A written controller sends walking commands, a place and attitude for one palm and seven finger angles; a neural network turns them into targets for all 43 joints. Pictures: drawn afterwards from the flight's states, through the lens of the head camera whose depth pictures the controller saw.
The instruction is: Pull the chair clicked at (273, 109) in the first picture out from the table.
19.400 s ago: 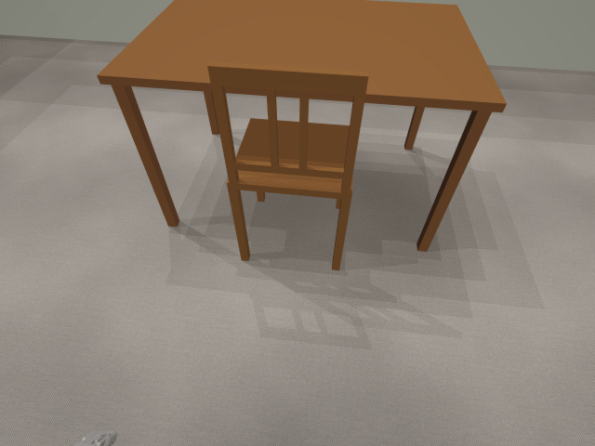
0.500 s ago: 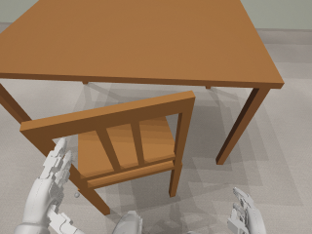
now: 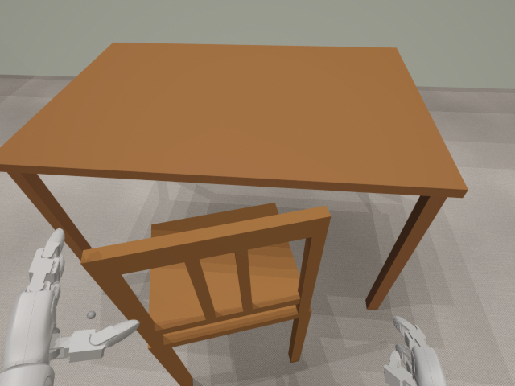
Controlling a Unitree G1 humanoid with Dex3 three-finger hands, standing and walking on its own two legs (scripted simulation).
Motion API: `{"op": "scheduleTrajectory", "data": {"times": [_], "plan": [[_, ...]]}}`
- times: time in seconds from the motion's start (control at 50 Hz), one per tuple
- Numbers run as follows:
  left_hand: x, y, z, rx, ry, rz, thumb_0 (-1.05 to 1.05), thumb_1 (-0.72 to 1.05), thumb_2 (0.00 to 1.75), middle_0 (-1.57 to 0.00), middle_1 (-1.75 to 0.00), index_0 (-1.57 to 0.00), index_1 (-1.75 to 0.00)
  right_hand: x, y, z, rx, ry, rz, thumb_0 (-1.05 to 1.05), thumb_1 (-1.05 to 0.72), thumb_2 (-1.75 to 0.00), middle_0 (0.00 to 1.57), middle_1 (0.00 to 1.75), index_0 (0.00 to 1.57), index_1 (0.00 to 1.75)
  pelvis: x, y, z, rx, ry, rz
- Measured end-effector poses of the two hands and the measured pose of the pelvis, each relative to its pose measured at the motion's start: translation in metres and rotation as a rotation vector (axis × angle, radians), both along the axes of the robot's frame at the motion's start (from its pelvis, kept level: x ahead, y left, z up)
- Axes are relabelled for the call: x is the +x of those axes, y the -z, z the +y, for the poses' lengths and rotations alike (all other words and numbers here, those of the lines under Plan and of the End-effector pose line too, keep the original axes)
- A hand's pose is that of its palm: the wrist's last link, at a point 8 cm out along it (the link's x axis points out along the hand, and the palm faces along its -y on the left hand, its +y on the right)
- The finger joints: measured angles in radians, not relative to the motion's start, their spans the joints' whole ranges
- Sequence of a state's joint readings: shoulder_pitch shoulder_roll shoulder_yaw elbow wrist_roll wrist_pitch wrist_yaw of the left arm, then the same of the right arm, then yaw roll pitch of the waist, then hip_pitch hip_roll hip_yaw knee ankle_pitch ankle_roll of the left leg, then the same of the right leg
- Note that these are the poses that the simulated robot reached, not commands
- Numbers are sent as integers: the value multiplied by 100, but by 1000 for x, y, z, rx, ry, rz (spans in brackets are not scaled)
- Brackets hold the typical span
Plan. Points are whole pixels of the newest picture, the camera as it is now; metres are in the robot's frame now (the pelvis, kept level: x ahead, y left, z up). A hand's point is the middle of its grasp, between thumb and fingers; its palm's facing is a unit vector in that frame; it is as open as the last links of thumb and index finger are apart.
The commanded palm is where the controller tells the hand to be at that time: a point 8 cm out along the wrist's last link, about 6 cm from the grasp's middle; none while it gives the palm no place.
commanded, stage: draw the hand back to the body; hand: left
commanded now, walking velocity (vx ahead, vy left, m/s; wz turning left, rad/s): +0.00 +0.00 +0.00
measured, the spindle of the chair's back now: (201, 289) +0.32 +0.16 -0.11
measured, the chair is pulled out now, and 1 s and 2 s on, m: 0.14 0.14 0.14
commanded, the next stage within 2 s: step back with the hand held close in 0.72 s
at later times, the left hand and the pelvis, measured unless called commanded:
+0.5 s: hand (64, 251) +0.22 +0.25 +0.17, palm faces +0.45 -0.78 -0.44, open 7.9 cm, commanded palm +0.16 +0.29 +0.19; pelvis +0.02 -0.01 +0.02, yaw -1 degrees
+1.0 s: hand (65, 261) +0.20 +0.24 +0.17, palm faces +0.41 -0.78 -0.48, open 7.4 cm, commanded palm +0.14 +0.28 +0.19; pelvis +0.00 -0.02 +0.01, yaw -1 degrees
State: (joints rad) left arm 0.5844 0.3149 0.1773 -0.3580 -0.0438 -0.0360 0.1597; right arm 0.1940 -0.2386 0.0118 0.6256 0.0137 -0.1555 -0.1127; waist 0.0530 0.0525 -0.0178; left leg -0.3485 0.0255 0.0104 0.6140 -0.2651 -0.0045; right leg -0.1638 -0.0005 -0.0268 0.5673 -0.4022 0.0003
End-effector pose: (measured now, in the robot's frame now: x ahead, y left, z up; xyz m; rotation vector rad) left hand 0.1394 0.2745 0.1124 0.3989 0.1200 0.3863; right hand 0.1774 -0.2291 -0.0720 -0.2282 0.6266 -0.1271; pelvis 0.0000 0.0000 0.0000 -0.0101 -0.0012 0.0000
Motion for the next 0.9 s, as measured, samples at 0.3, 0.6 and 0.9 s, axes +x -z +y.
{"op": "scheduleTrajectory", "data": {"times": [0.3, 0.6, 0.9], "plan": [[33, -68, 15, 130, 0, -154, 0, 51, 71, -16, -22, -16, -23, 33, -10, 20, 67, -63, 9, 1, -91, -90, 20, 30, 20, 30, 24, -14, 1, 16, 25, -34], [28, -73, 1, 122, -14, -169, 1, 86, 88, -21, -29, -21, -30, 13, 0, -17, 46, -4, 90, 1, -91, -90, 20, 30, 20, 30, 21, -16, -17, 16, 22, -54], [19, -78, -2, 139, -11, -207, 2, 89, 90, -21, -30, -21, -31, 8, -3, -28, 32, 12, 69, 1, -91, -90, 20, 30, 20, 30, 10, -15, -24, 5, 10, -59]]}}
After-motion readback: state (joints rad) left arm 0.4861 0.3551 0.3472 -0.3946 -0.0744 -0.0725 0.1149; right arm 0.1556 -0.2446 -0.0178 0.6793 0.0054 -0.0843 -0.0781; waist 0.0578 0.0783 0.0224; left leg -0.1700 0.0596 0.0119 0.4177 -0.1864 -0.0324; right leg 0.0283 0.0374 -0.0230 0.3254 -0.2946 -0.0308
